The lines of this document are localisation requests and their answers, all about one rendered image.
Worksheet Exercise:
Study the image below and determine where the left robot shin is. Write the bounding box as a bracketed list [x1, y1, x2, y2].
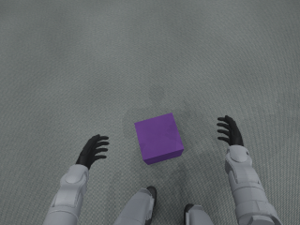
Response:
[138, 187, 152, 196]

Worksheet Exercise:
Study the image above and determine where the robot left forearm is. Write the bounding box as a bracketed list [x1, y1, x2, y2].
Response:
[43, 164, 89, 225]

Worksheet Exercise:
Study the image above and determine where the robot left foot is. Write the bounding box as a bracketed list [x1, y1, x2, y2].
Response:
[144, 186, 158, 225]

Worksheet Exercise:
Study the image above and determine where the carton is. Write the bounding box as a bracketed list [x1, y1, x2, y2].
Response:
[134, 112, 185, 165]

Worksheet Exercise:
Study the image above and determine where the robot right forearm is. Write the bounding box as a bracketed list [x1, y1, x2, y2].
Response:
[224, 144, 283, 225]

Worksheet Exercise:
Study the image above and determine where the robot right hand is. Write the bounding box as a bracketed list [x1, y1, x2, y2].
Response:
[217, 115, 244, 146]

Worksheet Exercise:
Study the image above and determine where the robot left hand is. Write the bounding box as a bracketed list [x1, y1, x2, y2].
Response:
[75, 134, 110, 171]

